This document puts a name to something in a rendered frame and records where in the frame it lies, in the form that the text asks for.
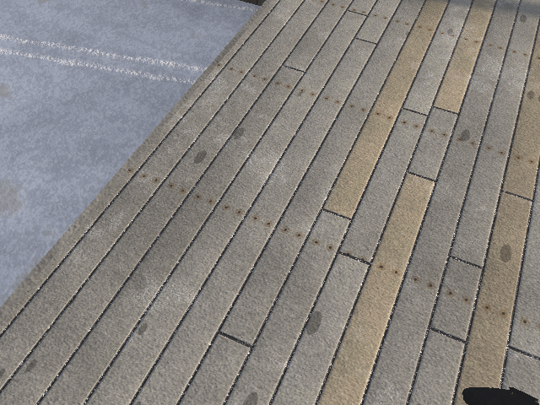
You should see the robot right hand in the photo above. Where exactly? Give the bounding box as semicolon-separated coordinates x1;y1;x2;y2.
462;387;539;405

